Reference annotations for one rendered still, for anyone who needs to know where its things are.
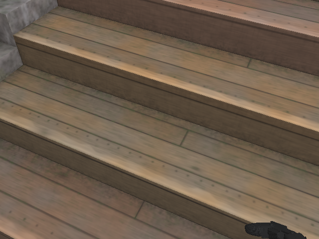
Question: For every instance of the robot right hand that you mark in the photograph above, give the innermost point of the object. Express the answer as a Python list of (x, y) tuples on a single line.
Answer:
[(271, 230)]

